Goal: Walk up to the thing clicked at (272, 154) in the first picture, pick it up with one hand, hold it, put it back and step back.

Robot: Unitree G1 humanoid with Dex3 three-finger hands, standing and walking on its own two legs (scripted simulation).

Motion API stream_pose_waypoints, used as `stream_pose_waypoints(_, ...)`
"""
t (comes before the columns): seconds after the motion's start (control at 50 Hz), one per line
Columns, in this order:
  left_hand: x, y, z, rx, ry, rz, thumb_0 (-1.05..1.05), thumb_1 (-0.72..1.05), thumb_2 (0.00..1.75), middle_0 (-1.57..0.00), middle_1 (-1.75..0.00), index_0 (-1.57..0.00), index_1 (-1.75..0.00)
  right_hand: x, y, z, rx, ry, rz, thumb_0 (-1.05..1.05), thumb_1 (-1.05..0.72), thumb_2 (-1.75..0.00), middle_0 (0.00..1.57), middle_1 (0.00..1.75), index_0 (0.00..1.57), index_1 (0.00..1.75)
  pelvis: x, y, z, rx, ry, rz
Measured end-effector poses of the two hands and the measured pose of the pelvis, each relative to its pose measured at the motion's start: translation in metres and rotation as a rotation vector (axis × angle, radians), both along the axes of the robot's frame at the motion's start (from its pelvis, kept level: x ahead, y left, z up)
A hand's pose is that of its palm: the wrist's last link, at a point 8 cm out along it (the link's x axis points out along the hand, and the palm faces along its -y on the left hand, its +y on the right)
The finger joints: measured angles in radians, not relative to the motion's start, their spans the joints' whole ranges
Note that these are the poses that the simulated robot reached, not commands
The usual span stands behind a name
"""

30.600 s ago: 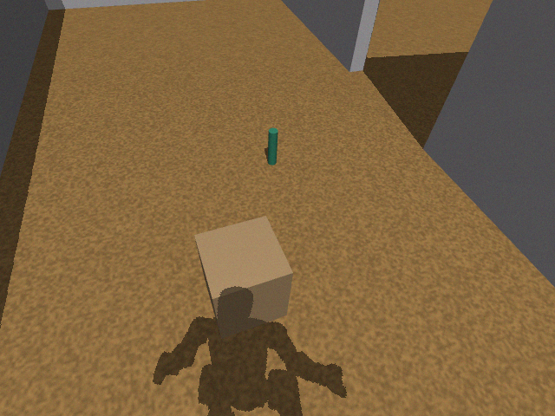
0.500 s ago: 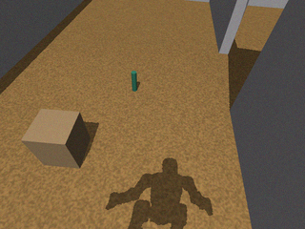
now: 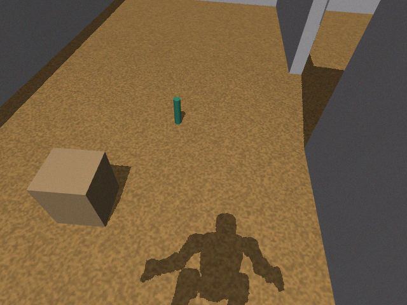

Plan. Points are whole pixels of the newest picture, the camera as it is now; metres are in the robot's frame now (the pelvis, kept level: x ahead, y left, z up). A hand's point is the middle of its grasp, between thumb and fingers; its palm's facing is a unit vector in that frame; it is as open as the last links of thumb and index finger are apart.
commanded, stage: stand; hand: left
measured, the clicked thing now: (177, 111) +1.45 +0.25 -0.68
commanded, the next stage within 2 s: walk up in 0.32 s
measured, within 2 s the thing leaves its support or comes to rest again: neither
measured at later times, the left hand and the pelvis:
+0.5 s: hand out of the picture +0.05 +0.29 -0.15, palm faces +0.06 -0.94 -0.34, open 7.4 cm; pelvis +0.01 +0.02 -0.01, yaw +2 degrees
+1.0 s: hand (73, 239) +0.28 +0.34 -0.15, palm faces -0.06 -0.94 -0.34, open 7.4 cm; pelvis +0.20 +0.06 -0.01, yaw +0 degrees
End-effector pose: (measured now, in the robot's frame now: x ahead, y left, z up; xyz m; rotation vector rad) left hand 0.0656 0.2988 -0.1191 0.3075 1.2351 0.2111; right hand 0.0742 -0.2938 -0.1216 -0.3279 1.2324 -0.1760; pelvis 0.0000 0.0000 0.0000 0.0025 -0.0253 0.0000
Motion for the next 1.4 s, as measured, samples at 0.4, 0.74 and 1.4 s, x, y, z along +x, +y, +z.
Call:
stream_pose_waypoints(0.4,-0.010,0.008,0.000,-0.018,-0.041,0.004,0.01,0.90,0.90,-0.20,-0.30,-0.21,-0.30,-0.011,-0.006,0.002,0.009,-0.011,-0.003,0.01,-0.90,-0.89,0.21,0.30,0.20,0.30,-0.001,0.001,-0.003,-0.006,0.001,0.011)
stream_pose_waypoints(0.74,0.040,0.107,-0.023,0.010,0.031,0.034,0.01,0.90,0.90,-0.20,-0.30,-0.20,-0.30,0.085,0.032,0.025,-0.094,-0.119,0.022,0.01,-0.90,-0.90,0.21,0.30,0.20,0.30,0.091,0.067,-0.021,-0.005,-0.033,0.028)
stream_pose_waypoints(1.4,0.364,0.044,0.012,0.017,-0.106,-0.009,0.00,0.90,0.90,-0.20,-0.30,-0.21,-0.30,0.414,0.008,0.009,0.001,-0.113,0.111,0.01,-0.90,-0.90,0.21,0.30,0.20,0.30,0.396,0.026,-0.012,-0.021,-0.006,0.026)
